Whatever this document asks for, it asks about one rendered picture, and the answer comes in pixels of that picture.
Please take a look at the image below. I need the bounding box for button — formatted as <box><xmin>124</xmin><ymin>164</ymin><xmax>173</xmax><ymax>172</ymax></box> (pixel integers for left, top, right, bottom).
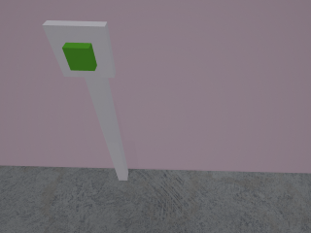
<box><xmin>62</xmin><ymin>43</ymin><xmax>97</xmax><ymax>71</ymax></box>

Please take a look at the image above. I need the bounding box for panel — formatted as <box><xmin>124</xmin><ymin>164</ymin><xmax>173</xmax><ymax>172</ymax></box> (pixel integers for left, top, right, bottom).
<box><xmin>42</xmin><ymin>20</ymin><xmax>128</xmax><ymax>181</ymax></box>

